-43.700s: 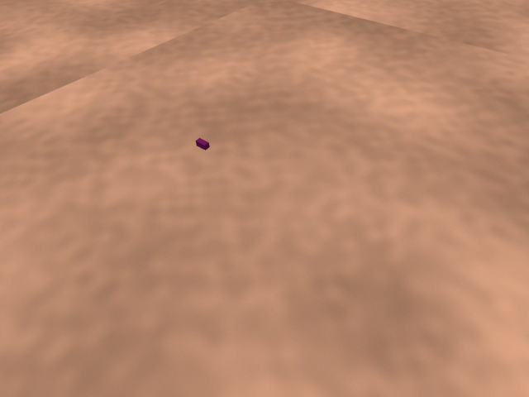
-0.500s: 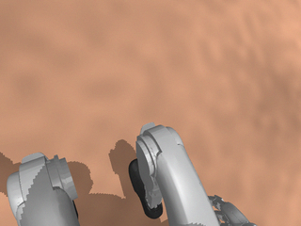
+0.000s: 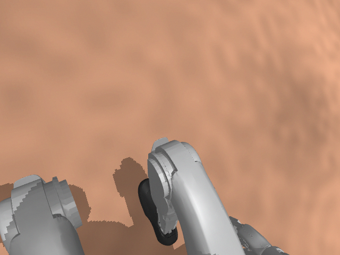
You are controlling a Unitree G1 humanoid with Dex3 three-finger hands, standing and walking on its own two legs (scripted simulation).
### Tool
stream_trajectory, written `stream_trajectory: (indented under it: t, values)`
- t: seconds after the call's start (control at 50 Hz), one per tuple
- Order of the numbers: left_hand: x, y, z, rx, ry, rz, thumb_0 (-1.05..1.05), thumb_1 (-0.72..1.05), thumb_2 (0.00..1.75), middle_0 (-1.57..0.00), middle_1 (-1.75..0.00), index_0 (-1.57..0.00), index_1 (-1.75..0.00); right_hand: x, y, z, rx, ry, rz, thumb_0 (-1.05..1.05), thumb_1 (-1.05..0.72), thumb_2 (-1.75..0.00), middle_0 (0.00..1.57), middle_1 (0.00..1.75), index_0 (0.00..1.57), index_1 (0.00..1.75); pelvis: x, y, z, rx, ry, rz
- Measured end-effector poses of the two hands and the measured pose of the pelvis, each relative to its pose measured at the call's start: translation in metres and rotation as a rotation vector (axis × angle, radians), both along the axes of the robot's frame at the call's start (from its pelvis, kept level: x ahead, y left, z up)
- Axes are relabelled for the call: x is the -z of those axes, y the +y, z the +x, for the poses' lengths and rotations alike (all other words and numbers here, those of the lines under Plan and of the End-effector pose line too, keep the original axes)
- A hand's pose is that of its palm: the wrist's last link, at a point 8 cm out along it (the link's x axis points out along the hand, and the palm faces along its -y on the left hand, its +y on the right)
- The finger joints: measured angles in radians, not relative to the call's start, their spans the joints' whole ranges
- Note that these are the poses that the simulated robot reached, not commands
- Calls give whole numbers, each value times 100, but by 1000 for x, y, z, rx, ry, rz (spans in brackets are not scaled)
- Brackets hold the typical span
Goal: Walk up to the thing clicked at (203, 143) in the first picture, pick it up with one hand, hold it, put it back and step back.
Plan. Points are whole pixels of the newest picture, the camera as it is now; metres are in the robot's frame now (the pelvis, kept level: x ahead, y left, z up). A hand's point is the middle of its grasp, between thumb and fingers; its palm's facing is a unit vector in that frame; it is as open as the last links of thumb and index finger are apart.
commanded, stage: rest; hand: left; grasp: from above
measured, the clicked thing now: out of the picture +0.44 +0.34 -0.28
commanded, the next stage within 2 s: open in 0.16 s
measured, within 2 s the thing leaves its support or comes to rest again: neither
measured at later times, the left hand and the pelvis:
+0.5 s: hand out of the picture +0.43 +0.33 -0.24, palm faces -0.46 -0.11 -0.88, open 7.2 cm; pelvis -0.01 +0.00 +0.00, yaw -1 degrees
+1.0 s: hand out of the picture +0.43 +0.34 -0.25, palm faces -0.46 -0.12 -0.88, open 11.0 cm; pelvis -0.01 +0.00 +0.00, yaw -1 degrees
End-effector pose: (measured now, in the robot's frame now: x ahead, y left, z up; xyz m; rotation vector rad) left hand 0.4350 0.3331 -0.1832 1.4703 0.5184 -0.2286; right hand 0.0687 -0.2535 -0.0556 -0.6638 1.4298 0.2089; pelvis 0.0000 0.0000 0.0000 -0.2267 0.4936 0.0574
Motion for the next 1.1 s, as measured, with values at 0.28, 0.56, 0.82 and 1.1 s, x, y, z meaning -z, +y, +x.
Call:
stream_trajectory:
  t: [0.28,0.56,0.82,1.1]
  values:
    - [2,3,-1,-23,9,-11,0,53,0,-107,-5,-109,-2,-6,-3,-8,-22,3,-8,0,-91,-90,20,30,20,30,1,0,-4,6,-23,-5]
    - [3,2,1,0,-3,-9,0,40,21,-86,-23,-88,-21,-9,-1,-12,-45,12,-2,1,-90,-90,21,30,20,30,1,0,-5,10,-35,-10]
    - [3,4,2,-16,-7,1,0,13,45,-63,-44,-64,-43,-9,2,-6,-50,-8,10,1,-90,-90,21,30,20,30,1,2,-5,12,-34,-14]
    - [4,10,-2,-17,16,-8,0,-8,63,-44,-63,-45,-62,-11,1,-7,-51,4,1,0,-90,-90,20,30,20,30,-1,1,-6,9,-36,-15]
